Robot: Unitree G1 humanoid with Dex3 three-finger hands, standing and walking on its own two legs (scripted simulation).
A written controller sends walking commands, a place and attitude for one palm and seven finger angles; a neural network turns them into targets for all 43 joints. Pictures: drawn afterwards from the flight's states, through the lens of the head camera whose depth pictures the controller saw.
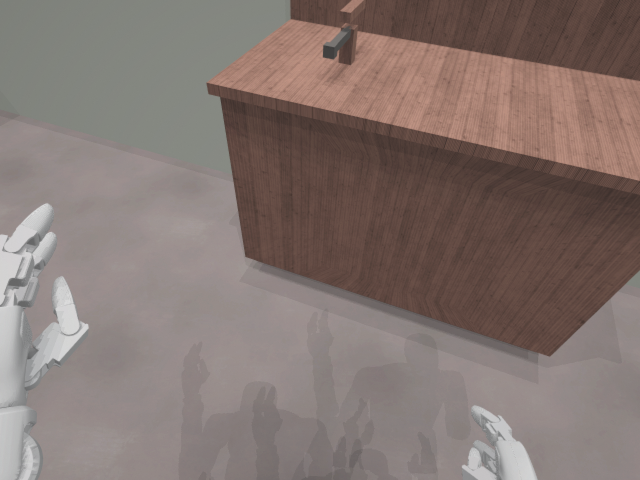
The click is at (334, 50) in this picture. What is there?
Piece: tap's lever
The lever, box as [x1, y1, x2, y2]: [323, 42, 337, 58]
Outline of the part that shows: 326,42 323,45 323,57 334,58 336,55 337,44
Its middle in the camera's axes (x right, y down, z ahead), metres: +0.02 -0.45 +0.92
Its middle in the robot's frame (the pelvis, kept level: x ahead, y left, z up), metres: +1.00 +0.05 +0.11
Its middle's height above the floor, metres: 0.88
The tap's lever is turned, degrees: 0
